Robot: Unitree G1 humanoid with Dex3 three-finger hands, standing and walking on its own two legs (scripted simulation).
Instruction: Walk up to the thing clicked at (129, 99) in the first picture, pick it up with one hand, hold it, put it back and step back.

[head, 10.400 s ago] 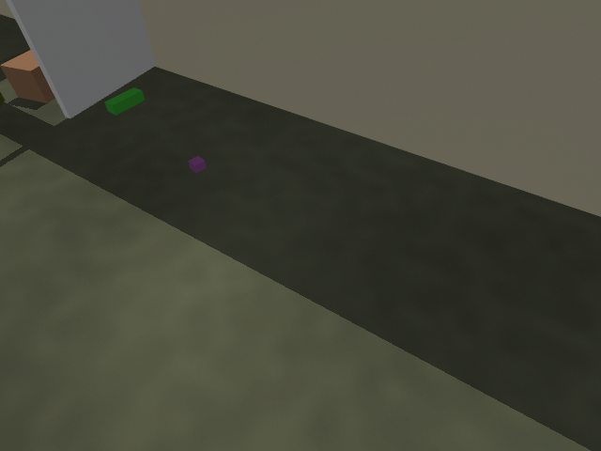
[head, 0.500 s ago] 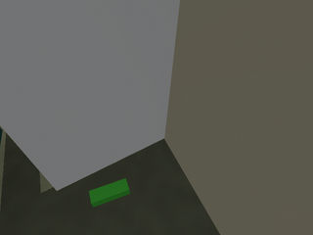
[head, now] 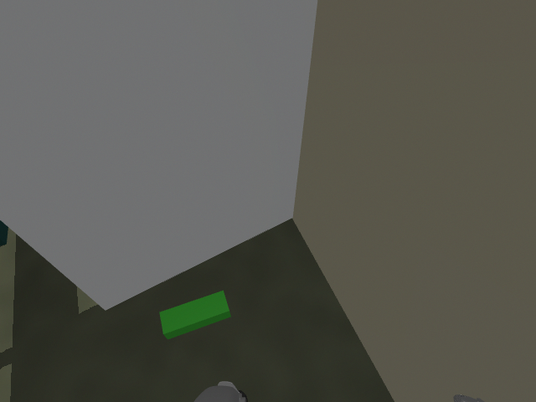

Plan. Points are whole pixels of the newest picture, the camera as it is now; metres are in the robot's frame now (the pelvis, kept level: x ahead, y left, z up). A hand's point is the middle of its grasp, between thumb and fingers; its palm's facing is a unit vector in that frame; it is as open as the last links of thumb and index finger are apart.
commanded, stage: walk up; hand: left
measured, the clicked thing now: (196, 314) +0.48 +0.28 -0.71
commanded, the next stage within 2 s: none
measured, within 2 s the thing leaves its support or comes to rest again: neither
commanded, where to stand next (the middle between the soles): +0.05 +0.01 m, yaw -2 degrees
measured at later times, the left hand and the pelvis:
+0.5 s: hand out of the picture -0.04 +0.29 -0.11, palm faces +0.02 -0.89 -0.46, open 7.4 cm; pelvis -0.05 +0.00 +0.02, yaw +1 degrees
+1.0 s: hand out of the picture +0.09 +0.27 -0.14, palm faces -0.01 -0.92 -0.39, open 7.3 cm; pelvis -0.01 +0.00 +0.00, yaw +1 degrees
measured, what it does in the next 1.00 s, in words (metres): steps on the spot: right foot, then left foot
